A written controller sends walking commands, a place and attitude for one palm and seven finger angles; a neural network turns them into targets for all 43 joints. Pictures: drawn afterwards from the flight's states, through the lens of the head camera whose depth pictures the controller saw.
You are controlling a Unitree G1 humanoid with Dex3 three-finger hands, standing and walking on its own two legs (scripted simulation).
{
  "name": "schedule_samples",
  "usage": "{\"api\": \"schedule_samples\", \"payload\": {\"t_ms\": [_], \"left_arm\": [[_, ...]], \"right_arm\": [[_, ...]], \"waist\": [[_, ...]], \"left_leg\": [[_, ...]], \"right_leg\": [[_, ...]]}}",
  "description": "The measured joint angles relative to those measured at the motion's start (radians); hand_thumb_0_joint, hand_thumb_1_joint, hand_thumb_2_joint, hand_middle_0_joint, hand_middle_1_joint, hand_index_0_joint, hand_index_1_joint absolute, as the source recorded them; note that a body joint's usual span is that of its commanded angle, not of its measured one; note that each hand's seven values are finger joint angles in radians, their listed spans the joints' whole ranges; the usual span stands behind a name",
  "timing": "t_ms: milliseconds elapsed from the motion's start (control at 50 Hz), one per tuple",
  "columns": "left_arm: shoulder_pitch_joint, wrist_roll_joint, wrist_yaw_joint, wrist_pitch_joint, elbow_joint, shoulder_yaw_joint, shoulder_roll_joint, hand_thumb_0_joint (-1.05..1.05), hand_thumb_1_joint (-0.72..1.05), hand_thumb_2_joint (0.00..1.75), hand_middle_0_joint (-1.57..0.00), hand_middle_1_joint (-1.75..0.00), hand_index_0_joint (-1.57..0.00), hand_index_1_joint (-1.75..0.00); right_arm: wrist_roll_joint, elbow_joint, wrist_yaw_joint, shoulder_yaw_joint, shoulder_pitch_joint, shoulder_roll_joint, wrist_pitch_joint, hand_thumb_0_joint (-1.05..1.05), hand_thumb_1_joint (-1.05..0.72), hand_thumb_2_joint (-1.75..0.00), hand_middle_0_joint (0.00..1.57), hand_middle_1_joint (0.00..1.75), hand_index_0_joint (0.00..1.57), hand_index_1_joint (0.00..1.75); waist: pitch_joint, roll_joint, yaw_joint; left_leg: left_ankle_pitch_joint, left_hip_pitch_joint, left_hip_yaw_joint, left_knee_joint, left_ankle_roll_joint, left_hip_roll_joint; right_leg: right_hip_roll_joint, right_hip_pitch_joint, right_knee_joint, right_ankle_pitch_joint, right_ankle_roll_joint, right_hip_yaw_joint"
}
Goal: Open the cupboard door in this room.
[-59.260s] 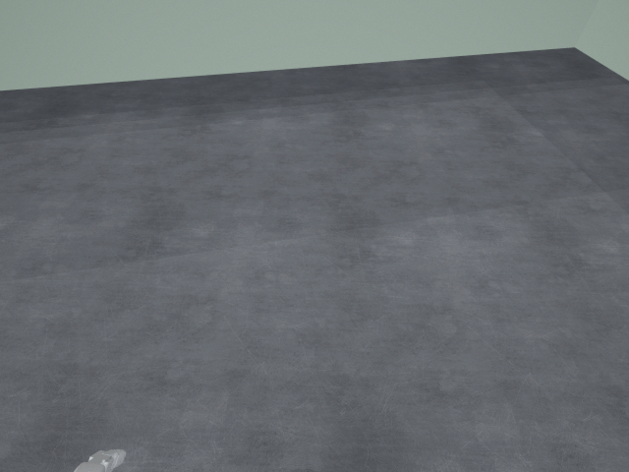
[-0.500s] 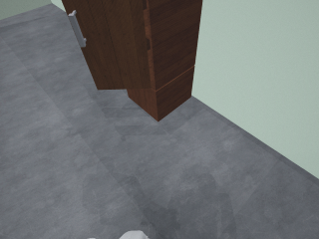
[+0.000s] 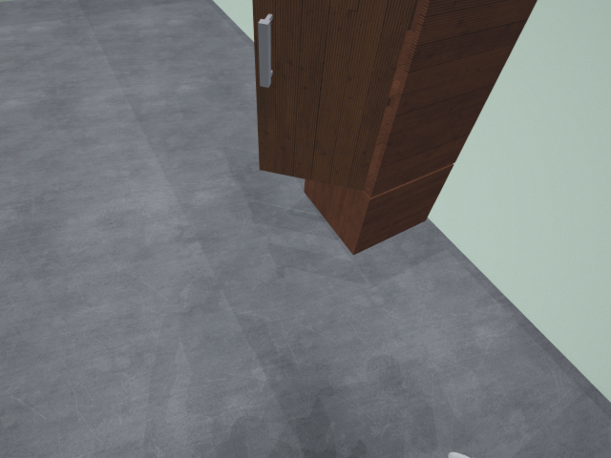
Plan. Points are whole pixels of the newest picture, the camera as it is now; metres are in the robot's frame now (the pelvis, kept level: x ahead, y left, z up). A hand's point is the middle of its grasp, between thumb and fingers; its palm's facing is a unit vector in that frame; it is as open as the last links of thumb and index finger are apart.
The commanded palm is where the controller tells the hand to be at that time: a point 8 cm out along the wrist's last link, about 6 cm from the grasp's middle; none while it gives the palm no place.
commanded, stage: take the last steps up to it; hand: left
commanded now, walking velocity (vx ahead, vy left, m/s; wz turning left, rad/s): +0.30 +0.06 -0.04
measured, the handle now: (267, 51) +0.96 +0.20 +0.03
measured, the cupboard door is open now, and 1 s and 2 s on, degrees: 47 47 47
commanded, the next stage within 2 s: come to a stop and stand still in 0.76 s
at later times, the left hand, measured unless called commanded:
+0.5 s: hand (232, 334) +0.32 +0.16 -0.16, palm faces -0.03 -0.98 -0.17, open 7.3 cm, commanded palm none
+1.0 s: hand (192, 333) +0.32 +0.23 -0.18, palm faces +0.07 -0.99 -0.13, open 7.3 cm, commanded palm none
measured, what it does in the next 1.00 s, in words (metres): walks ahead: right foot, then left foot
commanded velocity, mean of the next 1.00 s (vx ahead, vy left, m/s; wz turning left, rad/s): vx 0.16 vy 0.01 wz -0.02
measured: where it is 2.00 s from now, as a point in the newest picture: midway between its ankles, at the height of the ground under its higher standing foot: (302, 419)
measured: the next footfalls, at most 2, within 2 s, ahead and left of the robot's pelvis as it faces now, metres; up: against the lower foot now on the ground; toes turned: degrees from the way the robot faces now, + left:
right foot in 0.42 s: +0.27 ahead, -0.09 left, +0.00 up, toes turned -7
left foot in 0.84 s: +0.38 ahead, +0.11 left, +0.00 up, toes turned +0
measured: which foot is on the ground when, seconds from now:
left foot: down 0.00-0.42, up 0.44-0.82, down 0.84-1.00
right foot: up 0.00-0.40, down 0.42-0.86, up 0.88-1.00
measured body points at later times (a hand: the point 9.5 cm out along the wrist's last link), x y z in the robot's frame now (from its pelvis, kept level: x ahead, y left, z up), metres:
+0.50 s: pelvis +0.18 -0.01 -0.01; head +0.22 -0.02 +0.44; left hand +0.32 +0.21 -0.14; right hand +0.06 -0.20 -0.16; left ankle +0.04 +0.10 -0.65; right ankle +0.23 -0.09 -0.73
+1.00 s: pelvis +0.35 +0.07 +0.00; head +0.38 +0.09 +0.45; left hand +0.32 +0.28 -0.17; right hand +0.44 -0.17 -0.13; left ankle +0.40 +0.14 -0.73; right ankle +0.29 -0.07 -0.68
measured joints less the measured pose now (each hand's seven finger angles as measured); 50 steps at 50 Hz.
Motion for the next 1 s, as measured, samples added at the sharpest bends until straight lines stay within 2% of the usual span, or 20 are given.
{"api": "schedule_samples", "payload": {"t_ms": [60, 160, 280, 360, 400, 420, 460, 500, 540, 580, 660, 740, 800, 840, 880, 920, 940, 1000], "left_arm": [[-0.062, 0.0, -0.005, -0.012, -0.03, -0.002, -0.005, 0.01, 0.91, 0.9, -0.19, -0.3, -0.2, -0.3], [-0.166, -0.001, -0.008, -0.026, -0.089, -0.004, -0.022, 0.0, 0.91, 0.9, -0.19, -0.3, -0.2, -0.3], [-0.272, -0.005, -0.013, -0.024, -0.129, -0.01, -0.039, 0.0, 0.91, 0.9, -0.19, -0.3, -0.2, -0.3], [-0.319, -0.007, -0.016, -0.026, -0.154, -0.017, -0.048, 0.0, 0.91, 0.9, -0.19, -0.3, -0.2, -0.3], [-0.327, -0.007, -0.017, -0.042, -0.168, -0.02, -0.052, 0.0, 0.91, 0.9, -0.19, -0.3, -0.2, -0.3], [-0.328, -0.006, -0.016, -0.058, -0.173, -0.02, -0.054, 0.0, 0.91, 0.9, -0.19, -0.3, -0.2, -0.3], [-0.318, -0.011, -0.009, -0.084, -0.178, -0.02, -0.061, 0.0, 0.91, 0.9, -0.19, -0.3, -0.2, -0.3], [-0.286, -0.017, 0.001, -0.088, -0.17, -0.021, -0.069, 0.0, 0.91, 0.9, -0.2, -0.3, -0.2, -0.3], [-0.242, -0.018, 0.009, -0.086, -0.148, -0.021, -0.077, 0.0, 0.91, 0.9, -0.2, -0.3, -0.2, -0.3], [-0.202, -0.029, 0.029, -0.097, -0.134, 0.009, -0.069, -0.02, 0.94, 0.9, -0.2, -0.3, -0.21, -0.3], [-0.139, -0.015, 0.021, -0.098, -0.089, 0.01, -0.036, -0.03, 0.96, 0.9, -0.2, -0.3, -0.2, -0.3], [-0.081, -0.008, 0.01, -0.092, -0.042, -0.003, -0.039, -0.02, 0.95, 0.9, -0.2, -0.3, -0.2, -0.3], [-0.04, -0.005, 0.007, -0.082, -0.012, -0.009, -0.044, -0.01, 0.93, 0.9, -0.2, -0.3, -0.2, -0.3], [-0.009, -0.007, 0.005, -0.072, 0.003, -0.012, -0.049, -0.01, 0.92, 0.9, -0.2, -0.3, -0.2, -0.3], [-0.004, -0.011, 0.006, -0.055, 0.015, -0.015, -0.047, -0.01, 0.92, 0.9, -0.2, -0.3, -0.2, -0.3], [-0.019, -0.013, 0.014, -0.038, 0.018, -0.021, -0.048, 0.0, 0.92, 0.9, -0.2, -0.3, -0.2, -0.3], [-0.031, -0.015, 0.018, -0.032, 0.017, -0.024, -0.049, 0.0, 0.92, 0.9, -0.2, -0.3, -0.2, -0.3], [-0.075, -0.019, 0.023, -0.018, -0.003, -0.027, -0.05, 0.0, 0.91, 0.9, -0.19, -0.3, -0.2, -0.3]], "right_arm": [[0.005, 0.026, -0.017, 0.005, 0.057, 0.02, -0.011, 0.0, -0.92, -0.9, 0.2, 0.29, 0.2, 0.3], [0.007, 0.09, -0.023, 0.005, 0.162, 0.012, -0.017, 0.0, -0.94, -0.9, 0.2, 0.29, 0.2, 0.3], [0.001, 0.157, -0.027, 0.015, 0.275, 0.025, -0.015, 0.0, -0.92, -0.9, 0.2, 0.29, 0.2, 0.3], [-0.004, 0.196, -0.029, 0.021, 0.331, 0.035, -0.013, 0.0, -0.91, -0.9, 0.2, 0.29, 0.2, 0.3], [-0.001, 0.218, -0.028, 0.023, 0.358, 0.043, -0.009, 0.0, -0.91, -0.9, 0.2, 0.29, 0.2, 0.3], [0.005, 0.23, -0.025, 0.022, 0.364, 0.048, -0.004, 0.01, -0.91, -0.9, 0.2, 0.29, 0.2, 0.3], [0.016, 0.242, -0.021, 0.018, 0.345, 0.055, 0.013, 0.01, -0.91, -0.9, 0.2, 0.29, 0.2, 0.3], [0.016, 0.231, -0.016, 0.009, 0.309, 0.054, 0.027, 0.01, -0.91, -0.9, 0.2, 0.29, 0.2, 0.3], [0.01, 0.205, -0.013, 0.003, 0.261, 0.049, 0.034, 0.01, -0.91, -0.9, 0.2, 0.29, 0.2, 0.29], [0.005, 0.172, -0.009, -0.003, 0.216, 0.05, 0.031, 0.01, -0.91, -0.9, 0.2, 0.29, 0.2, 0.29], [-0.001, 0.123, -0.006, -0.012, 0.132, 0.042, 0.028, 0.01, -0.91, -0.9, 0.19, 0.29, 0.19, 0.29], [0.002, 0.104, 0.001, -0.023, 0.069, -0.003, 0.027, 0.02, -0.94, -0.9, 0.19, 0.29, 0.19, 0.29], [0.004, 0.087, 0.008, -0.021, 0.031, -0.021, 0.018, 0.02, -0.94, -0.9, 0.19, 0.29, 0.19, 0.29], [0.002, 0.073, 0.009, -0.015, 0.017, -0.03, 0.001, 0.01, -0.93, -0.9, 0.19, 0.29, 0.19, 0.29], [-0.004, 0.059, 0.002, -0.012, -0.002, -0.022, -0.016, 0.01, -0.93, -0.9, 0.19, 0.29, 0.19, 0.29], [-0.005, 0.045, -0.012, 0.001, -0.01, -0.01, -0.017, 0.01, -0.92, -0.9, 0.19, 0.29, 0.19, 0.29], [-0.005, 0.043, -0.02, 0.008, -0.011, -0.002, -0.013, 0.01, -0.92, -0.9, 0.19, 0.29, 0.19, 0.29], [0.0, 0.055, -0.037, 0.03, -0.011, 0.026, 0.0, 0.0, -0.91, -0.9, 0.19, 0.29, 0.19, 0.29]], "waist": [[-0.001, 0.008, -0.009], [-0.007, 0.017, -0.03], [0.001, 0.029, -0.074], [0.015, 0.049, -0.107], [0.021, 0.062, -0.114], [0.026, 0.066, -0.11], [0.043, 0.072, -0.106], [0.046, 0.074, -0.101], [0.038, 0.075, -0.099], [0.023, 0.07, -0.094], [-0.004, 0.061, -0.073], [-0.013, 0.058, -0.041], [-0.011, 0.045, -0.019], [-0.013, 0.039, -0.013], [0.0, 0.014, -0.013], [0.009, 0.006, -0.011], [0.01, 0.007, -0.012], [0.016, 0.007, -0.013]], "left_leg": [[0.03, 0.081, 0.002, -0.107, 0.007, -0.02], [0.048, 0.193, 0.004, -0.236, 0.022, -0.052], [0.0, 0.289, 0.01, -0.281, 0.016, -0.071], [-0.071, 0.331, 0.018, -0.252, -0.001, -0.061], [-0.135, 0.326, 0.016, -0.167, -0.014, -0.04], [-0.168, 0.293, 0.014, -0.061, -0.018, -0.025], [-0.204, 0.156, -0.034, 0.3, -0.027, -0.012], [-0.153, 0.016, -0.073, 0.556, -0.029, -0.004], [-0.072, -0.097, -0.09, 0.621, -0.039, 0.027], [-0.019, -0.179, -0.104, 0.567, -0.053, 0.059], [0.045, -0.254, -0.104, 0.371, -0.078, 0.097], [0.074, -0.244, -0.085, 0.198, -0.084, 0.088], [0.09, -0.188, -0.062, 0.076, -0.077, 0.063], [0.135, -0.119, -0.044, -0.029, -0.065, 0.045], [0.131, -0.118, -0.024, 0.01, -0.016, 0.023], [0.095, -0.105, -0.008, 0.03, 0.009, 0.017], [0.089, -0.092, -0.003, 0.017, 0.014, 0.015], [0.108, -0.048, 0.005, -0.049, 0.015, 0.006]], "right_leg": [[0.015, -0.105, 0.064, 0.102, -0.002, 0.006], [0.028, -0.202, -0.016, 0.215, 0.005, 0.008], [0.045, -0.195, -0.216, 0.277, -0.013, -0.005], [0.074, -0.129, -0.352, 0.243, -0.045, -0.021], [0.1, -0.056, -0.44, 0.246, -0.067, -0.036], [0.109, -0.028, -0.457, 0.256, -0.083, -0.039], [0.118, -0.006, -0.425, 0.207, -0.091, -0.05], [0.127, 0.04, -0.459, 0.187, -0.087, -0.055], [0.137, 0.091, -0.532, 0.206, -0.073, -0.056], [0.145, 0.134, -0.603, 0.223, -0.076, -0.058], [0.146, 0.207, -0.693, 0.229, -0.069, -0.06], [0.131, 0.269, -0.718, 0.196, -0.042, -0.06], [0.111, 0.303, -0.693, 0.147, -0.014, -0.056], [0.097, 0.306, -0.63, 0.09, 0.007, -0.051], [0.07, 0.24, -0.441, -0.001, -0.009, -0.027], [0.078, 0.141, -0.215, -0.06, -0.021, 0.012], [0.082, 0.102, -0.152, -0.057, -0.02, 0.022], [0.08, 0.032, -0.137, -0.017, -0.002, 0.035]]}}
